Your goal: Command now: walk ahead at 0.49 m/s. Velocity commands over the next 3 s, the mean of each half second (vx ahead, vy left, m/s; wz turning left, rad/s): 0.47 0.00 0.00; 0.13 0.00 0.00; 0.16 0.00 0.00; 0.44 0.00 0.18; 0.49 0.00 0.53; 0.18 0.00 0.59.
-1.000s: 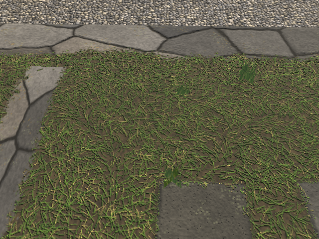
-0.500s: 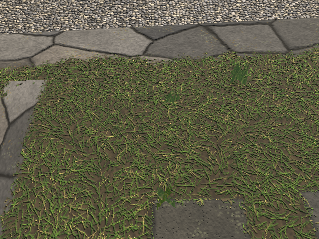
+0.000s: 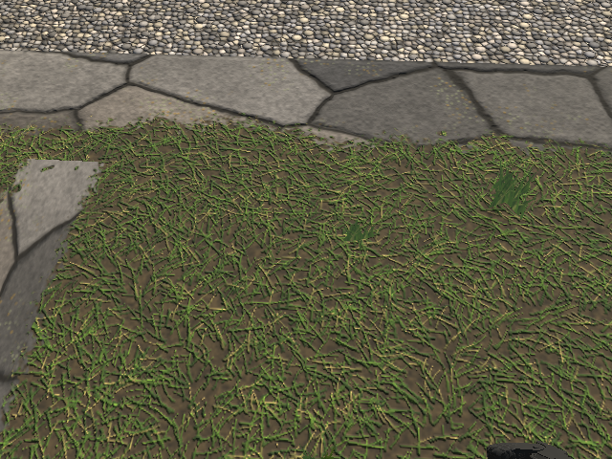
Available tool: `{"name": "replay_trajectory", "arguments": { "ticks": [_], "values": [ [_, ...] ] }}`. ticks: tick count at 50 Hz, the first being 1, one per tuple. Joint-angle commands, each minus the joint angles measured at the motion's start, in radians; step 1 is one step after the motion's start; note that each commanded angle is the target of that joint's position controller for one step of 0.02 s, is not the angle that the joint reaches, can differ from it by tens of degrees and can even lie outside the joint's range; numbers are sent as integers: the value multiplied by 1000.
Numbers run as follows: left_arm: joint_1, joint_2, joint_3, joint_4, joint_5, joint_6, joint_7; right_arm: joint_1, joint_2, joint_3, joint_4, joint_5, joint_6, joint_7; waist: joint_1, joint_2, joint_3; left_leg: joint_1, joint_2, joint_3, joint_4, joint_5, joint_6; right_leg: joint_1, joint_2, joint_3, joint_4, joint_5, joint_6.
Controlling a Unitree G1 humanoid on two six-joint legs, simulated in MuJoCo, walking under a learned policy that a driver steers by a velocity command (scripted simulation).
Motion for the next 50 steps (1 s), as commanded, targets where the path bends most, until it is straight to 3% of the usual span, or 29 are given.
{"name": "replay_trajectory", "arguments": {
  "ticks": [1, 2, 3, 4, 5, 6, 8, 10, 12, 16, 19, 22, 25, 27, 28, 29, 30, 31, 32, 33, 34, 35, 38, 41, 44, 47, 48, 49, 50],
  "values": [
    [-20, 182, 35, -25, 10, -3, 18, 235, -141, -46, 36, 4, -18, -26, -165, -116, -109, 322, -65, -9, -50, -67, 59, -73, -289, 50, 361, 1304, 15],
    [-54, 196, 39, -31, 5, 1, 14, 385, -159, -58, 83, -2, -26, -36, -238, -100, -171, 519, -26, -48, -123, -37, 87, -171, -267, 33, 559, 1169, 14],
    [-62, 157, 28, -60, 0, -2, 5, 529, -230, -81, 106, -24, -27, -49, -279, 4, -278, 730, 190, -284, -135, -186, 147, -352, -198, -6, 869, 762, 4],
    [93, 40, 12, -56, -16, 6, -6, 499, -267, -87, 103, -40, -26, -40, -150, 182, -333, 948, 453, -783, -193, -169, 319, -739, -13, -11, 1233, -189, 34],
    [1, 152, 34, -57, 8, 8, -4, 425, -206, -83, 101, 10, -21, -27, -165, 17, -239, 824, 402, -808, -325, -378, 308, -840, -58, 65, 1249, -95, 3],
    [-101, 167, 42, -95, 9, 2, -11, 316, -155, -69, 83, 17, -24, -23, -120, 14, -85, 652, 371, -657, -390, -412, 267, -856, -111, 61, 1187, 14, -2],
    [-143, 144, 44, -97, 16, 10, -19, 282, -79, -47, 98, 6, -44, -19, -62, -40, 4, 446, 288, -483, -444, -196, 197, -756, -160, 58, 1085, 73, 9],
    [-113, 88, 34, -88, 25, 34, -32, 325, -62, -38, 135, 8, -63, -25, -25, -14, 0, 368, 238, -371, -471, -80, 161, -681, -179, 39, 1014, 88, 35],
    [-162, 82, 34, -108, 27, 46, -40, 373, -97, -44, 163, 12, -76, -25, -20, 2, 12, 356, 218, -304, -491, 0, 154, -719, -198, 12, 955, 132, 54],
    [-367, 98, 34, -175, 18, 53, -44, 452, -111, -39, 188, 14, -75, -22, -64, 16, 42, 406, 176, -222, -504, 140, 111, -830, -221, -38, 759, 300, 81],
    [-482, 85, 25, -206, 9, 51, -46, 517, -110, -33, 206, 14, -73, -26, -104, 35, 33, 467, 161, -187, -483, 235, 72, -814, -196, -71, 603, 390, 87],
    [-537, 69, 15, -210, 6, 47, -37, 564, -99, -22, 229, 5, -67, -36, -126, 42, 29, 545, 157, -142, -395, 507, 49, -764, -145, -107, 486, 402, 80],
    [-511, 84, 17, -196, 6, 33, -23, 560, -108, -18, 243, -6, -60, -47, -108, 82, -3, 613, 180, -146, -284, 671, 43, -672, -100, -99, 422, 336, 51],
    [-332, 122, 34, -128, 14, 15, -10, 514, -120, -21, 240, 0, -59, -56, -27, 84, -66, 636, 173, -158, -111, 733, 25, -503, -64, -84, 314, 338, 16],
    [-217, 146, 44, -88, 28, -3, -3, 499, -123, -21, 237, 17, -60, -57, 26, 53, -115, 572, 142, -137, 40, 605, 4, -337, -102, -62, 222, 519, -4],
    [-80, 218, 59, -59, 51, -15, 4, 514, -95, -11, 207, 32, -65, -62, 50, -30, -246, 386, 96, -109, 280, 194, -19, -67, -312, 103, 333, 998, -45],
    [-64, 261, 70, -50, 31, -3, -5, 725, 15, 7, 244, 80, -51, -61, -20, -249, -454, 166, -53, -84, 625, -616, -52, 194, -593, 389, 394, 1439, -265],
    [-94, 202, 64, -69, -17, 11, -16, 684, -95, -22, 274, 47, -32, -70, -5, -76, -459, 154, -30, -192, 661, -567, -53, 89, -535, 379, 334, 1304, -269],
    [-207, 164, 50, -80, -21, 16, -14, 572, -88, -26, 241, 23, -27, -64, -33, -81, -294, 119, -1, -191, 644, -498, -62, -69, -483, 294, 253, 1119, -236],
    [-279, 112, 35, -85, -14, 19, -9, 508, -66, -26, 230, 0, -22, -59, -58, -55, -180, 125, 29, -186, 584, -439, -70, -208, -430, 233, 190, 978, -192],
    [-298, 86, 25, -80, -13, 18, 0, 476, -60, -29, 225, -13, -9, -53, -77, -63, -121, 161, 51, -186, 521, -404, -80, -308, -389, 174, 148, 926, -160],
    [-301, 72, 17, -67, -12, 20, 6, 500, -35, -26, 235, -20, 7, -47, -104, -75, -110, 241, 55, -174, 466, -374, -89, -394, -355, 124, 127, 893, -132],
    [-297, 96, 14, -47, 6, 13, 5, 529, 12, -15, 263, -10, 42, -50, -137, -85, -134, 357, 38, -140, 326, -346, -100, -487, -313, 57, 108, 806, -111],
    [-270, 123, 18, -31, 12, 26, 3, 448, -12, -14, 258, -10, 65, -65, -108, -122, -116, 365, 42, -121, 174, -332, -94, -515, -299, 81, 69, 424, -94],
    [-256, 133, 24, -21, 7, 52, 6, 395, -24, -10, 258, -5, 70, -66, -90, -132, -72, 386, 41, -109, 79, -292, -84, -568, -300, 138, 20, 34, -79],
    [-249, 117, 20, -12, -3, 72, 12, 406, -10, 1, 278, -9, 54, -69, -100, -69, -22, 478, 54, -121, -132, -198, -62, -633, -285, 157, 34, -129, -20],
    [-230, 105, 19, -7, -3, 75, 12, 417, -25, 3, 278, -16, 43, -71, -94, -37, -6, 488, 107, -184, -208, -180, -52, -638, -267, 154, 56, -132, 16],
    [-188, 84, 19, -2, -13, 79, 10, 389, -66, -2, 271, -10, 33, -73, -49, 28, 25, 405, 152, -260, -246, -240, -31, -613, -203, 103, 78, -68, 45],
    [-187, 67, 15, 10, -14, 83, 8, 372, -47, 3, 279, 5, 27, -70, -43, 87, 46, 274, 158, -275, -295, -311, -26, -496, -163, 47, 123, 45, 54]
  ]
}}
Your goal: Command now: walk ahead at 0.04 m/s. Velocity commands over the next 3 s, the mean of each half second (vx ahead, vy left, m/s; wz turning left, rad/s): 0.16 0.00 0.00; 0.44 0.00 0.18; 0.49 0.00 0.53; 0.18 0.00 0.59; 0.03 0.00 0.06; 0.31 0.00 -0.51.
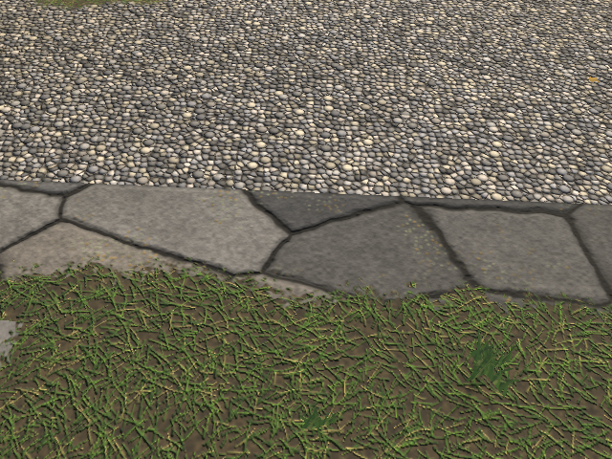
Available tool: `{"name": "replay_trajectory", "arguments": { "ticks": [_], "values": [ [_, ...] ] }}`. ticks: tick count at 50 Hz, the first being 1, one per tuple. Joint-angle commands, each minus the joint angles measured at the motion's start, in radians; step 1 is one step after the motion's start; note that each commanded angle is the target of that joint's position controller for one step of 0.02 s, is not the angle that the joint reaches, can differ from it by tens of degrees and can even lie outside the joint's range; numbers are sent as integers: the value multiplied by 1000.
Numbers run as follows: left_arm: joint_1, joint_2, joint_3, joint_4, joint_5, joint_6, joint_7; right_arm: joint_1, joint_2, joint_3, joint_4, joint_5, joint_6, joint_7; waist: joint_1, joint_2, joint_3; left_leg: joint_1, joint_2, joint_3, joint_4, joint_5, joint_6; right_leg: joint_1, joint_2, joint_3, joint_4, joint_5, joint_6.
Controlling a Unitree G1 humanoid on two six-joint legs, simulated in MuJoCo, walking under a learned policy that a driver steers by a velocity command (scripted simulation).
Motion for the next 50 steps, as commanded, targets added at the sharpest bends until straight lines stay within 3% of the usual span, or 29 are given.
{"name": "replay_trajectory", "arguments": {
  "ticks": [1, 4, 9, 10, 12, 14, 16, 17, 19, 21, 23, 24, 25, 26, 27, 28, 29, 31, 35, 39, 41, 44, 46, 47, 48, 49, 50],
  "values": [
    [63, 51, 9, -11, -2, 2, 0, 64, -73, -1, 4, 15, -28, -1, 20, 120, 93, -136, 112, -151, -243, -131, 57, 71, -111, 148, -104, -94, 25],
    [83, 65, 11, 12, 6, -1, 0, 57, -74, -3, 5, 23, -38, -6, 24, 76, 66, -107, 83, -115, -237, -56, 40, 121, -130, 162, -95, -44, 22],
    [67, 43, 4, 34, 2, -5, 7, 107, -58, -3, 22, 18, -32, -5, 1, 14, 68, -40, 73, -95, -205, 6, 51, 73, -138, 170, -118, -63, 26],
    [73, 41, 4, 40, 3, -4, 7, 126, -60, -5, 27, 16, -32, -4, -3, 12, 51, -34, 64, -92, -208, -69, 55, 75, -128, 165, -115, -131, 24],
    [74, 63, 16, 36, 6, 2, 5, 142, -94, -20, 22, 12, -25, -1, -9, 26, 75, -65, 45, -102, -198, -322, 87, 20, -89, 143, -69, -368, 4],
    [52, 51, 19, 18, 11, 6, -3, 162, -104, -30, 10, 10, -21, 4, -24, 45, 143, -91, 78, -169, -236, -491, 126, -80, -71, 137, -20, -474, -9],
    [3, 9, 13, -10, 19, -7, -15, 215, -130, -46, 20, 10, -26, 4, -53, 134, 151, -1, 186, -324, -342, -535, 178, -176, -25, 59, 144, -316, 9],
    [-8, 4, 13, -21, 31, -15, -20, 207, -154, -58, 20, 7, -30, 2, -53, 168, 152, 25, 254, -388, -379, -510, 212, -201, -39, 37, 234, -222, 10],
    [-20, 43, 27, -43, 28, -33, -30, 185, -155, -67, 11, 6, -40, 5, -36, 126, 134, 41, 277, -387, -392, -435, 225, -224, -71, 59, 293, -245, 4],
    [11, 29, 29, -49, 20, -47, -36, 143, -156, -72, 1, 10, -49, 9, 1, 124, 145, -14, 241, -308, -351, -385, 203, -128, -72, 46, 196, -259, -4],
    [136, 7, 34, 0, 9, -56, -30, 94, -141, -74, -14, 17, -53, 12, 59, 79, 144, -164, 151, -194, -246, -337, 166, 138, -11, -4, 34, -197, -2],
    [236, 28, 43, 32, 12, -63, -23, 77, -120, -71, -26, 12, -60, 13, 92, 19, 126, -266, 103, -133, -123, -289, 144, 295, -49, 67, -23, -212, -7],
    [354, 123, 67, 50, 21, -70, -10, 48, -42, -49, -63, 21, -72, 25, 134, -217, 89, -437, -24, 20, 196, -222, 93, 430, -271, 433, -212, -463, -65],
    [434, 182, 83, 76, 14, -61, -11, 14, -74, -57, -102, -2, -78, 34, 139, -294, 100, -570, -65, 79, 426, -282, 90, 437, -435, 709, -316, -558, -144],
    [343, 132, 69, 51, 19, -57, -10, -21, -116, -67, -109, -26, -78, 44, 82, -127, 146, -577, 3, 13, 550, -217, 103, 342, -432, 680, -304, -545, -154],
    [257, 117, 63, 20, 19, -62, -13, -26, -92, -64, -109, -19, -82, 54, 42, -58, 156, -557, 31, -8, 571, -127, 105, 275, -395, 597, -309, -479, -137],
    [203, 110, 60, 0, 16, -69, -14, -17, -76, -61, -103, -11, -87, 62, 14, -36, 144, -522, 52, -12, 561, -52, 97, 249, -356, 515, -326, -382, -117],
    [189, 75, 46, -1, 10, -84, -9, -16, -83, -65, -97, -13, -81, 72, -6, -39, 117, -487, 60, 13, 529, 33, 72, 253, -294, 375, -334, -156, -92],
    [278, 64, 32, 40, 10, -94, -3, -114, -70, -63, -135, -7, -59, 71, 0, -65, 99, -533, 40, 68, 470, 105, 43, 309, -253, 215, -288, 246, -86],
    [280, 62, 25, 44, 16, -101, 2, -288, -48, -42, -206, 7, -55, 75, 25, -86, 136, -445, 6, 112, 236, 201, 54, 248, -230, 92, -307, 356, -65],
    [288, 73, 25, 52, 16, -104, 7, -327, -56, -39, -227, 8, -53, 76, 28, -91, 144, -382, -12, 137, 151, 213, 80, 258, -248, 54, -305, 420, -59],
    [261, 104, 32, 55, 15, -109, 16, -272, -90, -51, -225, 6, -59, 67, -18, -92, 96, -254, -63, 167, 101, 171, 143, 336, -275, -7, -170, 784, -41],
    [230, 138, 43, 46, 18, -99, 24, -79, -126, -74, -169, 3, -69, 58, -100, -101, -14, -76, -120, 180, 79, 104, 189, 365, -282, -39, 106, 965, -33],
    [215, 152, 48, 38, 14, -92, 22, 54, -152, -91, -125, -5, -75, 53, -159, -88, -77, 91, -124, 159, 11, 115, 217, 296, -268, -58, 311, 872, -23],
    [206, 140, 45, 7, 12, -91, 15, 181, -223, -117, -104, -22, -74, 45, -207, -21, -157, 300, 46, -74, -18, -26, 273, 95, -236, -68, 611, 555, -12],
    [258, 57, 40, -36, -12, -98, -7, 182, -297, -137, -119, -10, -58, 45, -132, 249, -258, 546, 334, -690, -171, -64, 455, -295, 15, -29, 1047, -333, 42],
    [150, 126, 52, -76, 4, -106, -15, 112, -287, -132, -127, 13, -48, 51, -121, 86, -215, 507, 312, -738, -259, -134, 450, -442, -28, 144, 1092, -288, 19]
  ]
}}
Over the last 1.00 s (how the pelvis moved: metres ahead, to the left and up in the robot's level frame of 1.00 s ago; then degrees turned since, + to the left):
0.38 -0.03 0.01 1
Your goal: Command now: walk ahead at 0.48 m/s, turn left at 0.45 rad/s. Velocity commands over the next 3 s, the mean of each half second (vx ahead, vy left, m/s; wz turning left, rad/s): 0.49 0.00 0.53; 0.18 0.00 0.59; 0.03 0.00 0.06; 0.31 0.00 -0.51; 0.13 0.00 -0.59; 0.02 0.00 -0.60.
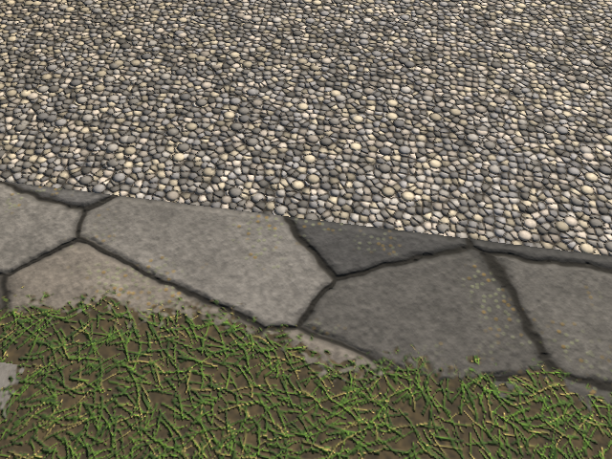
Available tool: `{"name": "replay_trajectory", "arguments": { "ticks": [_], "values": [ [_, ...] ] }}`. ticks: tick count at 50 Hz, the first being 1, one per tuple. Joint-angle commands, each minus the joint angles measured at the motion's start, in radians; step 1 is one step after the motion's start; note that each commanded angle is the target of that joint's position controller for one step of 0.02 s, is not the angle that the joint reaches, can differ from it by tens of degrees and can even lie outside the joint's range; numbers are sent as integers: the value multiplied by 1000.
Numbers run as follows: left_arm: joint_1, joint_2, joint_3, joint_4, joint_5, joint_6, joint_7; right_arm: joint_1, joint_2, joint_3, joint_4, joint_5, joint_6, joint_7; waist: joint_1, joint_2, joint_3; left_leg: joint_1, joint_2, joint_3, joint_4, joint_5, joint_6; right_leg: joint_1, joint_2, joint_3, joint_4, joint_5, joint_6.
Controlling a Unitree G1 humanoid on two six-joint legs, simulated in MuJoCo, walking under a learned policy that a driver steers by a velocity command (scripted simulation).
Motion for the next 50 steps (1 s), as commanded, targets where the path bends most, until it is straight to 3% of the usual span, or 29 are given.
{"name": "replay_trajectory", "arguments": {
  "ticks": [1, 2, 3, 4, 6, 9, 14, 20, 22, 23, 24, 25, 26, 27, 28, 29, 30, 31, 32, 33, 37, 42, 47, 49, 50],
  "values": [
    [-112, 148, 30, -161, -4, -37, -21, 241, -200, -55, 31, 18, 20, -11, -90, 47, -149, 607, 414, -738, -376, -193, 241, -683, -24, 157, 493, 90, -22],
    [-131, 143, 31, -169, -3, -44, -20, 206, -146, -43, 32, 16, 15, -11, -44, -41, -71, 461, 380, -643, -402, -60, 196, -630, -63, 152, 393, 143, -19],
    [-149, 136, 34, -182, 10, -32, -18, 190, -119, -33, 30, 16, 5, -16, -9, -61, -47, 361, 330, -570, -403, 50, 163, -564, -87, 161, 318, 148, -5],
    [-126, 115, 31, -180, 25, -10, -18, 182, -107, -26, 29, 17, -3, -21, 22, -51, -46, 294, 290, -506, -406, 126, 144, -503, -95, 161, 274, 139, 10],
    [-122, 95, 29, -194, 35, 24, -21, 219, -125, -26, 33, 23, -21, -24, 39, -20, -48, 245, 251, -445, -409, 209, 136, -474, -98, 144, 191, 126, 37],
    [-249, 109, 31, -253, 36, 46, -26, 280, -161, -32, 30, 28, -22, -25, 13, 22, -13, 224, 213, -417, -437, 197, 109, -542, -103, 114, 52, 233, 76],
    [-454, 127, 32, -338, 27, 54, -36, 406, -162, -31, 25, 26, -11, -23, -71, 60, -19, 370, 198, -442, -402, 307, 29, -650, -76, 109, -138, 411, 94],
    [-628, 131, 13, -427, 17, 43, -47, 489, -174, -32, 11, 9, -3, -39, -122, 91, -10, 537, 210, -496, -312, 462, 46, -685, -17, 103, -300, 376, 77],
    [-625, 143, 11, -447, 10, 31, -47, 476, -189, -36, -1, 6, -3, -47, -105, 106, -14, 545, 222, -518, -273, 516, 36, -607, 0, 111, -377, 358, 57],
    [-579, 155, 13, -442, 8, 26, -44, 443, -201, -40, -13, 6, -4, -49, -75, 113, -24, 515, 218, -516, -246, 562, 17, -510, 14, 111, -423, 336, 43],
    [-484, 177, 21, -418, 6, 19, -34, 401, -213, -43, -25, 7, -6, -48, -27, 114, -53, 467, 188, -493, -161, 706, -18, -354, 49, 103, -467, 304, 23],
    [-352, 206, 33, -383, 7, 7, -22, 382, -221, -45, -30, 16, -12, -40, 29, 93, -124, 434, 141, -468, -12, 789, -51, -171, 60, 94, -526, 373, 1],
    [-193, 246, 45, -359, 23, -11, -6, 352, -201, -41, -52, 34, -24, -30, 103, 78, -225, 288, 92, -455, 200, 624, -79, 95, -57, 182, -538, 472, -36],
    [-72, 338, 62, -358, 51, -10, 10, 383, -111, -22, -101, 71, -27, -36, 109, -109, -391, 61, -9, -320, 515, -22, -113, 383, -378, 445, -465, 823, -94],
    [-106, 351, 72, -364, 29, 9, -2, 495, -165, -36, -116, 73, -11, -52, 35, -266, -530, -54, -76, -258, 716, -465, -121, 428, -521, 737, -486, 1054, -226],
    [-188, 245, 54, -390, 13, 21, -6, 484, -208, -45, -76, 35, 12, -59, -3, -95, -412, -82, 15, -266, 764, -373, -122, 282, -465, 633, -498, 986, -217],
    [-240, 159, 29, -393, 7, 22, -6, 404, -192, -43, -80, 17, 22, -49, 2, -21, -258, -101, 37, -242, 730, -315, -139, 143, -394, 470, -531, 982, -190],
    [-263, 131, 17, -389, 13, 24, -4, 368, -170, -43, -90, 10, 32, -40, -14, -13, -188, -107, 69, -232, 684, -287, -148, 56, -339, 369, -573, 934, -154],
    [-253, 134, 14, -378, 10, 21, 2, 342, -156, -42, -102, -4, 47, -26, -20, -56, -142, -104, 89, -226, 646, -267, -157, -8, -306, 306, -609, 918, -146],
    [-250, 151, 19, -368, 8, 19, 1, 349, -139, -39, -104, -7, 65, -15, -33, -84, -124, -78, 85, -207, 643, -255, -165, -65, -285, 254, -633, 924, -145],
    [-243, 192, 31, -361, 7, 11, -3, 288, -133, -36, -158, -3, 93, 8, -57, -94, -142, -91, 90, -187, 569, -176, -171, -111, -296, 148, -669, 939, -169],
    [-249, 215, 40, -362, 7, 34, -2, 157, -115, -11, -229, 0, 105, 32, -38, -119, -121, 3, 126, -125, 294, -19, -166, -172, -264, 5, -676, 756, -135],
    [-185, 279, 66, -356, 7, 67, -9, 61, -147, -14, -292, 3, 105, 33, 17, -135, -110, 74, 104, -72, 99, -142, -143, -106, -315, -1, -594, 593, -106],
    [-175, 290, 73, -352, 2, 89, -5, 79, -147, -16, -301, -1, 92, 29, 6, -111, -112, 155, 86, -63, -57, -126, -119, -103, -311, -22, -492, 489, -68],
    [-129, 278, 72, -339, 9, 99, -7, 128, -168, -23, -285, -12, 77, 18, -8, -24, -140, 260, 88, -114, -166, -38, -103, -144, -275, -56, -366, 398, -23]
  ]
}}
Over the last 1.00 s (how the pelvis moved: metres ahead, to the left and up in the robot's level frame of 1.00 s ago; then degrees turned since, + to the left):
0.31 0.01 -0.02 7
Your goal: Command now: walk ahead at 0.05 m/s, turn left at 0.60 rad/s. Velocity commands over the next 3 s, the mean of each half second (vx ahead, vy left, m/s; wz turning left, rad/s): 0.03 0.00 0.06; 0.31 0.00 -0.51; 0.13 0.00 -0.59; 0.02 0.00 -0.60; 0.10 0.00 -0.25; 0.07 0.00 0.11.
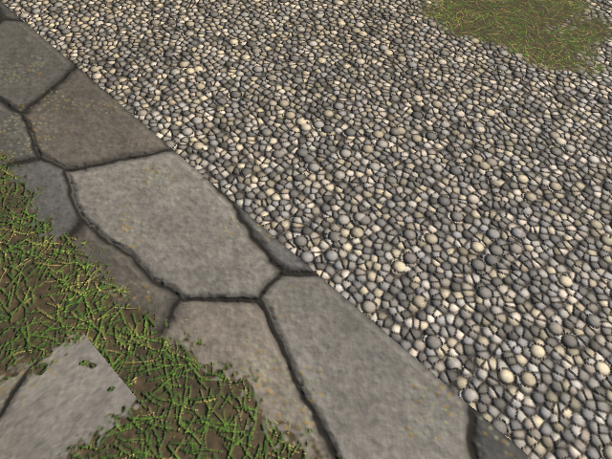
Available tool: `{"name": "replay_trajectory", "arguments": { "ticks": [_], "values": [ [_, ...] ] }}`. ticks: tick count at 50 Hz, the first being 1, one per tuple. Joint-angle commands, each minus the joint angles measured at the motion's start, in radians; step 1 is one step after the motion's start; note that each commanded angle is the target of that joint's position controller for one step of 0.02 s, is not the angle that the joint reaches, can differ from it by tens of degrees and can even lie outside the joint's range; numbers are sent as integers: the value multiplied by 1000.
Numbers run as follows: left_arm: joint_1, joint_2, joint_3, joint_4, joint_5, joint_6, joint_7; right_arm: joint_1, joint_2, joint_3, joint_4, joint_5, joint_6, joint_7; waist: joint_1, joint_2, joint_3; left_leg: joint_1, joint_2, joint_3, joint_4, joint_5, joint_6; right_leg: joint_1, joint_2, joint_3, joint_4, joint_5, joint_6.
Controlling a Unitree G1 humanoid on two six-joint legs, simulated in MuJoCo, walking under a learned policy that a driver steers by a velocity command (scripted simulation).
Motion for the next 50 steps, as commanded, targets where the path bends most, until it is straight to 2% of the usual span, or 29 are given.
{"name": "replay_trajectory", "arguments": {
  "ticks": [1, 2, 3, 5, 6, 7, 11, 13, 16, 20, 21, 22, 23, 24, 25, 26, 27, 30, 35, 36, 38, 39, 40, 41, 42, 43, 44, 46, 50],
  "values": [
    [105, 106, 33, -59, 13, 23, -2, 131, -211, -57, -50, -19, -41, -29, -38, 222, -171, 319, 218, -329, -257, 311, 80, -150, -97, 34, 326, -41, -11],
    [40, 71, 18, -128, 2, 37, 5, 167, -311, -86, -60, 12, -34, -36, -73, 325, -172, 359, 398, -601, -269, 602, 274, -390, 82, 103, 509, -389, 32],
    [-14, 105, 22, -122, 8, 50, 10, 228, -263, -82, -43, 29, -31, -40, -116, 164, -195, 365, 371, -518, -252, 659, 309, -399, 47, 221, 614, -347, 37],
    [-27, 78, 18, -106, -15, 48, 9, 111, -165, -46, -39, 18, -23, -56, -43, 121, -108, 254, 239, -340, -269, 569, 231, -364, 23, 270, 570, -187, 27],
    [-16, 94, 23, -99, -4, 48, 9, 60, -137, -36, -49, 23, -23, -63, -20, 140, -102, 234, 195, -296, -277, 533, 196, -336, 21, 265, 536, -139, 24],
    [26, 102, 25, -73, 7, 54, 5, 34, -106, -24, -55, 20, -25, -64, -7, 138, -131, 227, 176, -254, -275, 585, 188, -286, 40, 245, 551, -109, 22],
    [40, 38, 2, -42, -9, 74, -12, 36, -57, 7, -29, 6, -48, -66, -6, 100, -146, 183, 173, -185, -319, 462, 158, -135, 46, 258, 346, -69, 18],
    [10, 33, -5, -41, -7, 80, -15, 54, -70, 10, -5, -3, -51, -69, -33, 136, -114, 158, 176, -180, -333, 310, 147, -71, 62, 253, 220, -70, 8],
    [-9, 73, 7, -55, -10, 75, -15, 79, -138, -10, 16, -1, -39, -72, -49, 136, -86, 172, 215, -217, -303, 248, 168, -81, 93, 235, 171, -112, -12],
    [37, 40, -2, -51, -10, 47, -14, 58, -152, -24, 27, 16, -27, -87, -8, 87, -86, 168, 215, -194, -207, 294, 137, -4, 107, 207, -36, 10, -46],
    [38, 58, 0, -56, -3, 38, -13, 63, -144, -26, 29, 15, -27, -91, -6, 51, -78, 133, 188, -172, -158, 246, 95, 28, 76, 275, -122, 85, -65],
    [63, 123, 12, -64, 14, 26, -10, 59, -110, -21, 7, 14, -26, -91, -18, -77, -92, 56, 103, -96, 1, 142, 40, 68, -66, 484, -208, 195, -105],
    [48, 219, 45, -63, -8, 26, -10, 27, -68, -11, -19, 20, -20, -93, -25, -235, -4, -76, -76, 26, 95, -118, -21, 14, -213, 701, -238, 427, -219],
    [113, 211, 50, -51, -1, 24, -11, -2, -82, -12, -26, 3, -14, -91, 22, -228, -19, -137, -78, -27, 284, -298, -23, 40, -268, 776, -290, 351, -306],
    [126, 187, 51, -41, -1, 27, -10, 0, -91, -17, -25, -2, -15, -77, 11, -154, -20, -183, -58, -68, 372, -273, -18, 59, -225, 749, -317, 99, -314],
    [78, 156, 45, -50, 0, 35, -10, 2, -103, -23, -18, -2, -21, -63, -11, -111, 2, -208, -31, -86, 376, -204, -19, 47, -165, 713, -348, -140, -276],
    [42, 140, 41, -61, -5, 38, -7, -2, -115, -27, -21, -4, -27, -49, -21, -125, 22, -230, -19, -82, 355, -149, -24, 49, -127, 698, -377, -249, -249],
    [60, 133, 48, -63, -7, 27, -13, -18, -92, -17, -17, -5, -49, -28, 2, -103, -8, -221, -30, -52, 268, -88, -61, 121, -71, 649, -376, -145, -245],
    [96, 178, 72, -58, -1, 10, -22, -51, -92, -7, -45, 3, -70, -31, 31, -133, -34, -101, -50, -46, 46, -135, -70, 89, -55, 676, -313, -156, -249],
    [77, 182, 74, -66, 0, 10, -26, -31, -97, -7, -45, 8, -73, -36, 17, -138, -34, -31, -59, -43, -4, -140, -63, 35, -48, 685, -300, -167, -241],
    [-8, 175, 75, -91, -6, 9, -28, 101, -93, -8, -10, 16, -88, -54, -75, -100, -36, 245, -76, -33, -196, -6, -46, -149, 10, 667, -225, -180, -190],
    [-24, 142, 68, -99, -8, 2, -25, 185, -131, -19, 12, 11, -101, -69, -116, -42, -56, 424, -29, -80, -235, -3, -37, -284, 69, 628, -122, -219, -147],
    [-35, 55, 44, -126, -11, -10, -24, 305, -223, -37, 21, -6, -112, -85, -161, 147, -114, 556, 221, -351, -369, -287, 1, -403, 164, 491, 152, -284, -98],
    [-60, 43, 34, -164, -9, -13, -24, 311, -334, -61, 24, -19, -107, -87, -148, 275, -77, 497, 413, -736, -512, -568, 83, -567, 248, 382, 353, -286, -84],
    [-49, 106, 44, -160, 9, -11, -27, 257, -281, -53, 22, -19, -104, -84, -92, 164, -4, 409, 419, -720, -496, -583, 128, -577, 138, 416, 474, -192, -96],
    [-49, 120, 49, -135, 12, -11, -41, 206, -200, -33, 10, -7, -109, -77, -67, 91, 38, 360, 360, -599, -484, -491, 119, -565, 113, 406, 498, -110, -93],
    [-25, 109, 48, -114, 9, -10, -54, 172, -158, -20, 3, -3, -115, -72, -46, 82, 45, 341, 298, -463, -490, -345, 95, -535, 92, 388, 496, -45, -75],
    [-32, 99, 45, -104, 21, 0, -74, 183, -137, -12, 13, -1, -128, -74, -52, 118, 16, 347, 231, -283, -487, -79, 82, -519, 77, 342, 550, 49, -47],
    [-105, 69, 34, -145, 18, 15, -83, 239, -132, -12, 46, 10, -137, -62, -48, 104, -4, 371, 219, -68, -384, 602, 97, -531, 79, 286, 531, 96, -2]
  ]
}}
Over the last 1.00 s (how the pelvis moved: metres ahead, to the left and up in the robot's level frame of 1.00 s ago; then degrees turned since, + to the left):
0.41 0.03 0.02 35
